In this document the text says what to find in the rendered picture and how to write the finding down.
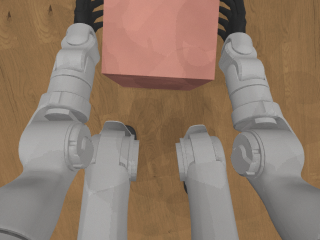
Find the right robot upper arm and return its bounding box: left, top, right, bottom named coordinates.
left=230, top=129, right=320, bottom=240

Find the right robot shin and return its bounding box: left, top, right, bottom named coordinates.
left=183, top=124, right=227, bottom=184

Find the left robot hand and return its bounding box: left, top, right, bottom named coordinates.
left=73, top=0, right=104, bottom=33

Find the left robot thigh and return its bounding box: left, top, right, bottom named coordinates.
left=77, top=130, right=140, bottom=240

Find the right robot forearm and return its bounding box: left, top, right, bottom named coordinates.
left=218, top=32, right=305, bottom=161

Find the left robot forearm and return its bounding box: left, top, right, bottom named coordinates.
left=18, top=23, right=100, bottom=161

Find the left robot upper arm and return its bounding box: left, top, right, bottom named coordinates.
left=0, top=120, right=94, bottom=240

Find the right robot hand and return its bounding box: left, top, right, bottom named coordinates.
left=217, top=0, right=247, bottom=42

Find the carton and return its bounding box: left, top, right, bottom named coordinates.
left=101, top=0, right=220, bottom=91

